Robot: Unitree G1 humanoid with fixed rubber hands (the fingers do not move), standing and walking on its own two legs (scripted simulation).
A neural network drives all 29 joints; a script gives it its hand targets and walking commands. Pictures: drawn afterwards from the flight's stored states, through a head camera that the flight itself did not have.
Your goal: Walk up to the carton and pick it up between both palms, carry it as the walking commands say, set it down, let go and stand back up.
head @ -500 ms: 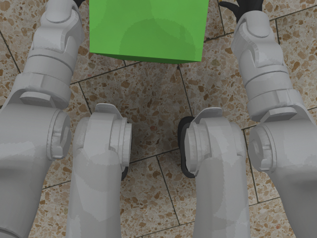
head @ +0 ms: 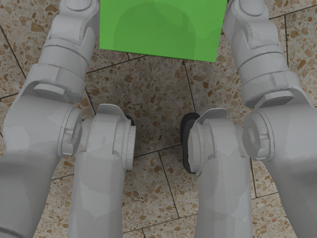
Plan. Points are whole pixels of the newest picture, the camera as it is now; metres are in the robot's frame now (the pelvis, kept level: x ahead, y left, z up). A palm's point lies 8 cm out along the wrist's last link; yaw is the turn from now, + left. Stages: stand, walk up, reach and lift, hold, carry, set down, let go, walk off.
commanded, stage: reach and lift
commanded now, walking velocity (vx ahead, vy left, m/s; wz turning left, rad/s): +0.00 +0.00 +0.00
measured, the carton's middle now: (160, 2) +0.52 +0.01 -0.23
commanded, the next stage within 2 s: none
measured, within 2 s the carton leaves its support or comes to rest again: leaves its support in 0.36 s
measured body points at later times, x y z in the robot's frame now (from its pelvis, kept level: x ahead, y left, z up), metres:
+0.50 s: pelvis -0.01 -0.02 -0.03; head +0.35 +0.01 +0.24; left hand +0.54 +0.12 -0.20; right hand +0.55 -0.14 -0.17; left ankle +0.10 +0.11 -0.34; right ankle +0.12 -0.13 -0.34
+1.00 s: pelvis -0.01 -0.01 +0.01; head +0.34 +0.02 +0.27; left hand +0.54 +0.13 -0.14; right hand +0.54 -0.12 -0.13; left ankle +0.10 +0.11 -0.34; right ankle +0.12 -0.13 -0.34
